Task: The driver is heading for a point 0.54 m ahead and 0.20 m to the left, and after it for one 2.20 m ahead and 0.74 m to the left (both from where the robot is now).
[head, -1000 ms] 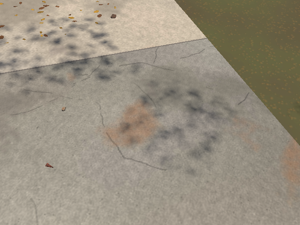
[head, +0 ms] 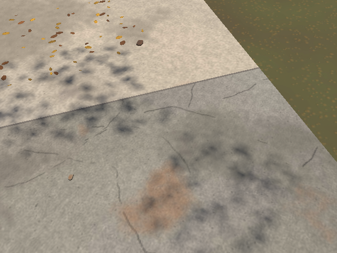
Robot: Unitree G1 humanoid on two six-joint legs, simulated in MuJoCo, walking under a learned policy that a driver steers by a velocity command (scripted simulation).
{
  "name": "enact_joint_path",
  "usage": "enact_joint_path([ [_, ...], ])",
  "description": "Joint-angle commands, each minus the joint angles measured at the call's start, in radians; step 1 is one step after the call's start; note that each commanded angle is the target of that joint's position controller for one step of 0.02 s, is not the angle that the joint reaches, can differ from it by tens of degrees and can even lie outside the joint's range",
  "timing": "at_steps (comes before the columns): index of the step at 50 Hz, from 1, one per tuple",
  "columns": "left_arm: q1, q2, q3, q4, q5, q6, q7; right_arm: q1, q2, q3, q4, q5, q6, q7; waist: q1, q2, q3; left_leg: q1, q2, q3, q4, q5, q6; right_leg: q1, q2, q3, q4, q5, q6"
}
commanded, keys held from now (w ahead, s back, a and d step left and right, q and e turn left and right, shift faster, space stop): q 0.28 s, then w+q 0.72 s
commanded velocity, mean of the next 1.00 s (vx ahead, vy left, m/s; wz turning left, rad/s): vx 0.25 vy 0.00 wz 0.51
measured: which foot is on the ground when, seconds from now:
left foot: down 0.00-0.50, up 0.52-0.94, down 0.96-1.00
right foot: down 0.00-0.18, up 0.20-0.48, down 0.50-0.96, up 0.98-1.00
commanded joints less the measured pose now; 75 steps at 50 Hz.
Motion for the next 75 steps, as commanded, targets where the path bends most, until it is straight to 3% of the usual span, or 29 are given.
enact_joint_path([
  [1, -0.011, 0.178, 0.051, -0.053, -0.009, -0.032, 0.019, -0.065, -0.134, -0.047, -0.083, 0.005, -0.01, -0.008, 0.009, -0.192, 0.027, -0.036, -0.003, -0.013, 0.058, -0.006, 0.025, -0.033, -0.151, 0.147, -0.236, -0.007, -0.095],
  [7, -0.017, 0.186, 0.072, -0.084, -0.026, -0.024, 0.052, -0.025, -0.118, -0.064, -0.105, 0.015, 0.007, 0.023, 0.012, -0.142, -0.03, -0.052, 0.032, -0.015, 0.125, 0.001, 0.067, 0.051, -0.246, 0.116, -0.092, 0.339, -0.132],
  [9, -0.011, 0.165, 0.074, -0.11, -0.01, -0.021, 0.049, 0.016, -0.197, -0.092, -0.102, 0.019, 0.012, 0.017, 0.021, 0.088, -0.065, 0.083, 0.11, -0.225, -0.014, 0.306, 0.144, -0.064, -0.075, -0.073, 0.126, 0.218, -0.016],
  [10, -0.079, 0.132, 0.062, -0.143, -0.007, -0.021, 0.046, 0.101, -0.239, -0.102, -0.097, 0.007, 0.009, 0.015, -0.04, 0.223, -0.109, 0.255, 0.222, -0.484, -0.124, 0.428, 0.264, -0.247, 0.064, -0.082, 0.346, -0.081, 0.049],
  [11, -0.111, 0.098, 0.05, -0.166, -0.012, -0.021, 0.038, 0.156, -0.238, -0.094, -0.089, -0.005, -0.01, 0.019, -0.064, 0.229, -0.179, 0.383, 0.307, -0.606, -0.161, 0.467, 0.334, -0.369, 0.087, 0.055, 0.553, -0.361, 0.049],
  [14, -0.083, 0.132, 0.059, -0.152, -0.022, -0.029, 0.029, 0.027, -0.216, -0.081, -0.131, 0.024, -0.036, 0.008, -0.007, 0.035, -0.166, 0.319, 0.268, -0.468, -0.132, 0.475, 0.265, -0.386, 0.028, 0.134, 0.599, -0.231, 0.033],
  [18, -0.119, 0.111, 0.053, -0.168, -0.034, -0.053, 0.006, 0.013, -0.206, -0.078, -0.137, 0.027, 0.001, -0.021, -0.011, 0.122, -0.135, 0.202, 0.152, -0.438, -0.257, -0.197, 0.223, -0.233, 0.057, 0.077, 0.243, -0.129, 0.037],
  [24, 0.021, 0.133, 0.071, -0.122, -0.041, -0.09, -0.024, -0.044, -0.196, -0.074, -0.173, 0.034, 0.015, -0.029, 0.081, 0.103, -0.072, -0.118, 0.054, -0.418, -0.213, -0.402, 0.131, 0.216, 0.061, 0.033, -0.203, 0.114, -0.029],
  [25, 0.123, 0.18, 0.085, -0.1, -0.03, -0.091, -0.015, -0.049, -0.136, -0.059, -0.182, 0.034, 0.011, -0.027, 0.111, -0.008, -0.092, -0.289, -0.015, -0.323, 0.008, -0.448, 0.064, 0.376, -0.097, 0.178, -0.246, 0.001, -0.076],
  [26, 0.155, 0.246, 0.092, -0.108, -0.006, -0.089, -0.014, -0.035, -0.07, -0.043, -0.208, 0.038, -0.002, -0.02, 0.095, -0.203, -0.091, -0.454, -0.12, -0.168, 0.286, -0.423, 0.034, 0.398, -0.321, 0.513, -0.364, -0.282, -0.172],
  [27, 0.081, 0.265, 0.1, -0.127, 0.019, -0.101, -0.021, -0.077, -0.138, -0.057, -0.248, 0.036, -0.022, -0.011, 0.06, -0.253, 0.02, -0.55, -0.017, -0.182, 0.418, -0.356, 0.029, 0.259, -0.408, 0.681, -0.436, -0.456, -0.256],
  [29, -0.028, 0.157, 0.075, -0.158, -0.018, -0.112, -0.005, -0.012, -0.197, -0.078, -0.198, 0.027, -0.026, 0.001, 0.014, -0.186, 0.077, -0.561, 0.028, -0.166, 0.52, -0.192, 0.002, 0.249, -0.299, 0.474, -0.442, -0.334, -0.19],
  [32, 0.011, 0.137, 0.065, -0.151, -0.013, -0.12, -0.002, -0.017, -0.147, -0.07, -0.184, 0.02, -0.03, 0.016, 0.035, -0.133, 0.062, -0.52, 0.053, -0.117, 0.607, -0.034, -0.027, 0.224, -0.227, 0.229, -0.452, -0.024, -0.147],
  [37, 0.082, 0.157, 0.07, -0.135, -0.011, -0.12, -0.012, -0.1, -0.105, -0.05, -0.236, 0.028, -0.033, 0.037, 0.075, -0.126, 0.072, -0.481, 0.089, -0.059, 0.436, 0.112, -0.056, 0.22, -0.204, 0.03, -0.463, 0.172, -0.163],
  [43, 0.138, 0.216, 0.089, -0.107, -0.043, -0.105, -0.021, -0.204, -0.085, -0.031, -0.293, 0.035, -0.038, 0.078, 0.099, -0.115, 0.12, -0.34, 0.09, 0.046, 0.159, 0.073, 0.007, 0.264, -0.249, -0.088, -0.448, 0.273, -0.151],
  [45, 0.137, 0.24, 0.097, -0.102, -0.052, -0.096, -0.023, -0.176, -0.116, -0.045, -0.299, 0.031, -0.036, 0.083, 0.058, -0.138, 0.082, -0.224, 0.037, 0.096, 0.112, -0.015, 0.055, 0.299, -0.258, -0.133, -0.343, 0.622, -0.135],
  [47, 0.126, 0.254, 0.097, -0.105, -0.059, -0.084, -0.016, 0.065, -0.197, -0.093, -0.242, 0.033, -0.028, 0.074, -0.09, -0.137, -0.083, 0.136, -0.057, 0.142, 0.04, 0.002, 0.121, 0.25, -0.226, -0.205, -0.003, 0.995, -0.097],
  [48, 0.138, 0.231, 0.085, -0.121, -0.047, -0.09, -0.01, 0.248, -0.263, -0.127, -0.194, 0.039, -0.018, 0.056, -0.173, -0.086, -0.182, 0.457, -0.032, 0.045, 0.037, 0.02, 0.16, 0.032, -0.193, -0.208, 0.264, 0.84, -0.056],
  [49, 0.205, 0.071, 0.032, -0.192, 0.007, -0.11, -0.022, 0.266, -0.389, -0.141, -0.186, 0.048, -0.022, 0.039, -0.073, 0.234, -0.283, 0.81, 0.274, -0.519, -0.016, -0.136, 0.324, -0.43, -0.031, -0.163, 0.657, -0.151, 0.011],
  [50, 0.13, 0.119, 0.03, -0.212, -0.028, -0.152, -0.029, 0.317, -0.339, -0.12, -0.216, 0.037, -0.039, 0.039, -0.131, 0.176, -0.477, 0.846, 0.38, -0.884, -0.217, -0.328, 0.415, -0.52, 0.048, 0.092, 0.824, -0.266, 0.01],
  [51, 0.037, 0.189, 0.05, -0.227, -0.077, -0.167, -0.035, 0.288, -0.253, -0.094, -0.182, 0.021, -0.052, 0.044, -0.148, 0.103, -0.32, 0.759, 0.357, -0.707, -0.247, -0.249, 0.342, -0.611, -0.013, 0.103, 0.828, -0.155, -0.012],
  [54, 0.048, 0.176, 0.05, -0.197, -0.041, -0.157, -0.028, 0.086, -0.149, -0.052, -0.195, 0.006, -0.069, 0.041, -0.022, 0.035, -0.105, 0.318, 0.251, -0.365, -0.271, 0.045, 0.26, -0.444, -0.133, 0.087, 0.638, 0.039, -0.033],
  [59, 0.052, 0.121, 0.039, -0.183, -0.036, -0.098, -0.034, 0.067, -0.164, -0.052, -0.134, -0.004, -0.108, 0.037, 0.019, 0.023, -0.001, 0.14, 0.219, -0.143, -0.384, 0.237, 0.248, -0.422, -0.138, 0.074, 0.498, 0.2, 0.006],
  [64, -0.103, 0.069, 0.02, -0.221, -0.028, -0.119, -0.059, 0.089, -0.171, -0.043, -0.089, -0.011, -0.107, 0.014, -0.044, 0.009, 0.046, 0.128, 0.151, 0.063, -0.367, 0.464, 0.152, -0.315, -0.045, 0.009, 0.116, 0.539, -0.009],
  [69, -0.137, 0.103, 0.034, -0.276, -0.027, -0.12, -0.103, 0.106, -0.213, -0.054, -0.057, 0.005, -0.064, -0.009, -0.044, 0.038, 0.009, 0.353, 0.223, 0.071, -0.213, 0.635, 0.123, -0.345, 0.008, -0.011, -0.009, 0.422, -0.056],
  [72, 0.07, 0.181, 0.073, -0.251, -0.017, -0.115, -0.105, 0.073, -0.218, -0.059, -0.08, 0.013, -0.028, -0.031, 0.066, 0.041, -0.112, 0.382, 0.193, 0.094, 0.134, 0.844, 0.076, -0.126, 0.098, -0.057, -0.075, 0.326, -0.111],
  [73, 0.154, 0.24, 0.089, -0.251, -0.013, -0.114, -0.088, 0.091, -0.198, -0.049, -0.1, 0.0, -0.031, -0.033, 0.103, -0.054, -0.203, 0.237, 0.122, 0.122, 0.409, 0.583, 0.021, 0.105, 0.008, 0.076, -0.106, 0.671, -0.166],
  [74, 0.114, 0.32, 0.095, -0.28, -0.006, -0.108, -0.074, 0.255, -0.084, -0.015, -0.119, -0.043, -0.042, -0.014, -0.02, -0.306, -0.337, -0.153, -0.07, 0.086, 0.798, -0.429, -0.059, 0.473, -0.275, 0.486, -0.012, 1.103, -0.377],
  [75, 0.135, 0.263, 0.081, -0.307, -0.005, -0.101, -0.07, 0.247, -0.163, -0.017, -0.102, -0.025, -0.054, 0.007, 0.046, -0.212, -0.522, -0.253, -0.099, -0.122, 0.972, -0.517, -0.076, 0.575, -0.337, 0.714, -0.11, 0.928, -0.469],
])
